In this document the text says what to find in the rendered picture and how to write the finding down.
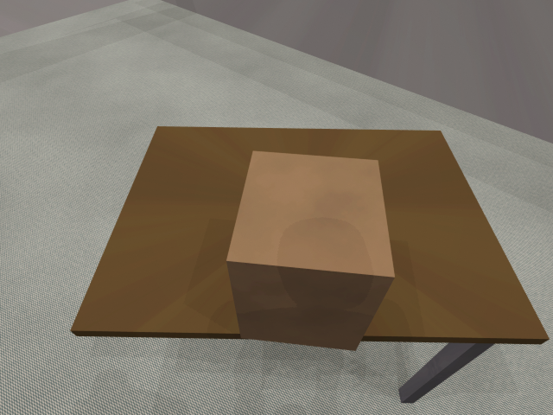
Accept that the carton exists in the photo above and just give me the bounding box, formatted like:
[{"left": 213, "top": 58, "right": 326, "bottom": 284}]
[{"left": 226, "top": 151, "right": 395, "bottom": 351}]

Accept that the table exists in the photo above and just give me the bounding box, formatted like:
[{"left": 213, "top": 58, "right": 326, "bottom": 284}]
[{"left": 70, "top": 126, "right": 550, "bottom": 403}]

